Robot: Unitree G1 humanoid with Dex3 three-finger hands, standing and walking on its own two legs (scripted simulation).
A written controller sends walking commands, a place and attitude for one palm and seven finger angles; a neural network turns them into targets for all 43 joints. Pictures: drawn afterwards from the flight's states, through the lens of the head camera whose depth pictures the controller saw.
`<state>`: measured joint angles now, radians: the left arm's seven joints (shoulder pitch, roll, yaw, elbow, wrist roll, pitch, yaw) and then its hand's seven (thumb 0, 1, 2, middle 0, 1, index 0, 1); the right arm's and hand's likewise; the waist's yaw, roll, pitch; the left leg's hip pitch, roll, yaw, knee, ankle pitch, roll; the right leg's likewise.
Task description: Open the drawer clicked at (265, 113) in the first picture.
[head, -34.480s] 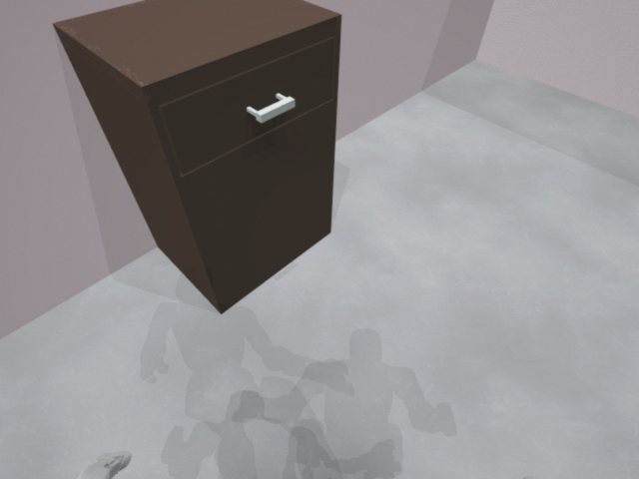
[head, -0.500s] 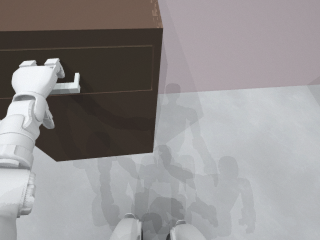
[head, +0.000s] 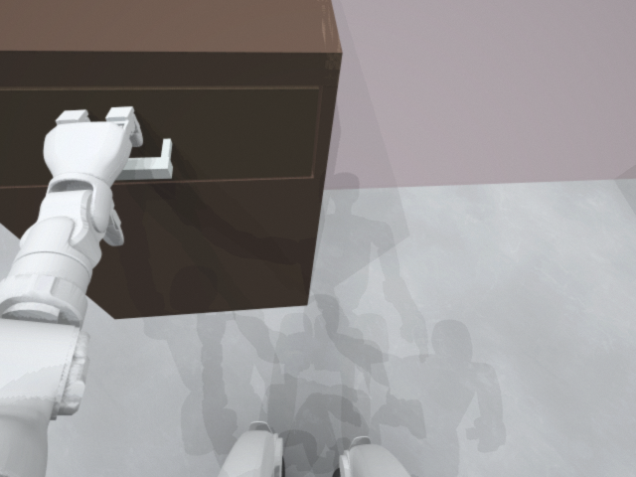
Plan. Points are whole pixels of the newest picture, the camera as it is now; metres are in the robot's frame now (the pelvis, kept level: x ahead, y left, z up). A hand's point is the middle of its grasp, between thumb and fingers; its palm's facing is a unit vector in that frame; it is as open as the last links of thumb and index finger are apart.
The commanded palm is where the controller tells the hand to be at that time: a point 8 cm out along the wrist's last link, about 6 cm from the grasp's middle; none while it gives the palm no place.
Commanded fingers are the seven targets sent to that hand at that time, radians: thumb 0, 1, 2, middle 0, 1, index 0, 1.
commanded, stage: lower the fingers behind the handle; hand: left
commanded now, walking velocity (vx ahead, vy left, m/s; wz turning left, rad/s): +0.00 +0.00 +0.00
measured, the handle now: (129, 157) +0.53 +0.26 +0.03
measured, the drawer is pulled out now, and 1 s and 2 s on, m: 0.00 0.00 0.00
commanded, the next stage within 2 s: lift the fingers back up to retry in 0.28 s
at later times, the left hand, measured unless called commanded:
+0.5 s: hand (108, 179) +0.48 +0.27 +0.04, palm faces -0.06 +0.01 -1.00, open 13.7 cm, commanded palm +0.48 +0.26 +0.08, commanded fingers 0.00 -0.50 0.30 -0.30 -1.20 -0.30 -1.20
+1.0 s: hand (103, 162) +0.49 +0.27 +0.07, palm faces -0.06 -0.05 -1.00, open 13.4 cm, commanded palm +0.48 +0.26 +0.14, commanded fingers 0.00 -0.50 0.30 -0.30 -1.20 -0.30 -1.20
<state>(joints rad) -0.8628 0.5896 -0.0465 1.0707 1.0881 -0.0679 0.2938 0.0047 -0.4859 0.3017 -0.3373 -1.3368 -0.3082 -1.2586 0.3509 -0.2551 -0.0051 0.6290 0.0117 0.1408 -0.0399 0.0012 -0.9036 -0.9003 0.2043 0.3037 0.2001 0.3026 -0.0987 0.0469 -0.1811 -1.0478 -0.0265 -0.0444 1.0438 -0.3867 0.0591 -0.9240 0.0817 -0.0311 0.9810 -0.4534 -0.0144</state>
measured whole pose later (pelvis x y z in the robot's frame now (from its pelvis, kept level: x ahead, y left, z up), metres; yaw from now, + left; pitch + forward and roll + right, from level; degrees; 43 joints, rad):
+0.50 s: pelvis -0.01 +0.00 +0.00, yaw +0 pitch +23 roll -4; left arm -0.88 0.63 -0.04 1.07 1.07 -0.06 0.24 0.00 -0.49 0.30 -0.30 -1.35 -0.33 -1.22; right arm 0.39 -0.25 0.00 0.65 0.02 0.12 -0.06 0.00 -0.90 -0.90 0.20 0.30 0.20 0.30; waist -0.12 0.06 -0.16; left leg -1.08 -0.02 -0.04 1.06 -0.37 0.06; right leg -0.96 0.09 -0.03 1.00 -0.44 -0.01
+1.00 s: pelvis +0.03 +0.00 +0.03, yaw +0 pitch +19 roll -4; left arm -0.68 0.57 0.00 0.87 1.03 -0.09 0.21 0.00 -0.48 0.30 -0.33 -1.21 -0.39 -1.21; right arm 0.37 -0.26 -0.04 0.68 0.01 0.12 -0.06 0.00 -0.90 -0.90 0.20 0.30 0.20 0.30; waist -0.08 0.06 -0.15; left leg -0.82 -0.03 -0.03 0.86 -0.37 0.06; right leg -0.69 0.08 -0.01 0.78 -0.41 -0.01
